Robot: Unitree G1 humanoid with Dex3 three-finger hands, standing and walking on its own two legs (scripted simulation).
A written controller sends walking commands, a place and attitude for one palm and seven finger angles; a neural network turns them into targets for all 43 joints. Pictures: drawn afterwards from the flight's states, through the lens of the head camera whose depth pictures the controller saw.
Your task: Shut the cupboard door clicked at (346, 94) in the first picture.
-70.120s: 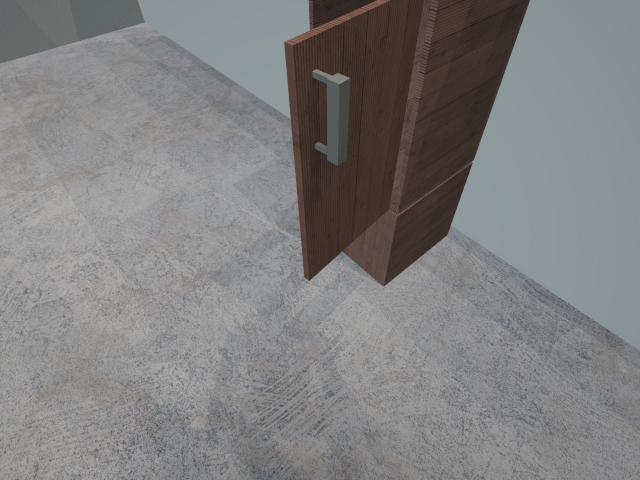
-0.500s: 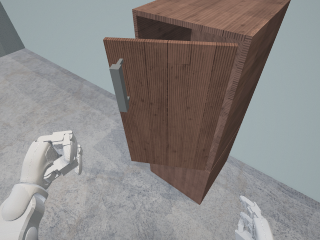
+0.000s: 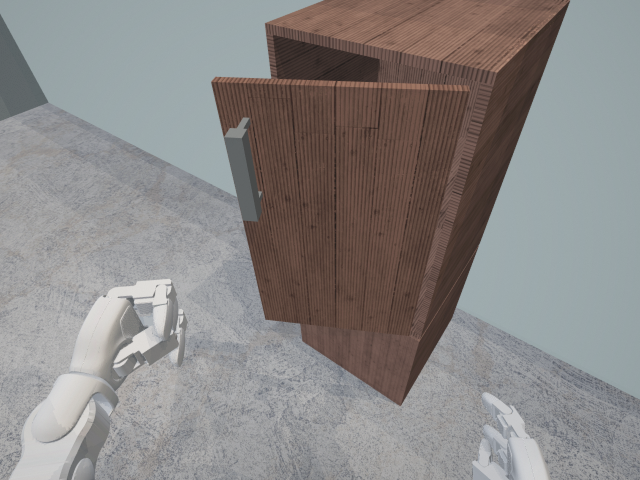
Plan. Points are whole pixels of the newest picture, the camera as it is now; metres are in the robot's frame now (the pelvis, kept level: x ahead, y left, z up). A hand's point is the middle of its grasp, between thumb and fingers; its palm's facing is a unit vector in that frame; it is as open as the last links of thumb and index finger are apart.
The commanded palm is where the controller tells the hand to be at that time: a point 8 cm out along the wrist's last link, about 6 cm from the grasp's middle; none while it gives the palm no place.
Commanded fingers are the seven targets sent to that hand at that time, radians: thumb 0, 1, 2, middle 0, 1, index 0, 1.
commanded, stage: bring the fist close to the handle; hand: left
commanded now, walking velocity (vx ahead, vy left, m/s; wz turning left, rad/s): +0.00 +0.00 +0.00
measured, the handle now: (248, 170) +0.52 +0.17 +0.13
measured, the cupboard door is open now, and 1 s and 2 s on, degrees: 28 28 22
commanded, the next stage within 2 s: push the door shut along its arc in 1.34 s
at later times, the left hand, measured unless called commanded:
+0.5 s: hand (219, 254) +0.33 +0.16 +0.14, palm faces -0.02 -1.00 -0.05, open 3.1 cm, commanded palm +0.31 +0.20 +0.13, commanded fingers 0.00 0.90 0.90 -1.30 -1.50 -1.30 -1.50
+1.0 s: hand (261, 210) +0.43 +0.13 +0.13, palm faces -0.05 -1.00 -0.03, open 3.1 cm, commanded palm +0.39 +0.18 +0.13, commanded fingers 0.00 0.90 0.90 -1.30 -1.50 -1.30 -1.50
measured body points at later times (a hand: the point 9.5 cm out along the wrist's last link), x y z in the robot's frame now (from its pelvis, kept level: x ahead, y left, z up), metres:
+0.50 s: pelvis +0.01 +0.00 +0.00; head +0.01 -0.02 +0.45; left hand +0.33 +0.21 +0.14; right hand +0.17 -0.24 -0.08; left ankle +0.01 +0.12 -0.73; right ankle +0.03 -0.11 -0.73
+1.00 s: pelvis +0.01 -0.01 +0.00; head +0.03 -0.03 +0.45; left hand +0.42 +0.18 +0.14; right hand +0.14 -0.27 -0.10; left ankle +0.01 +0.12 -0.72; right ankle +0.03 -0.11 -0.73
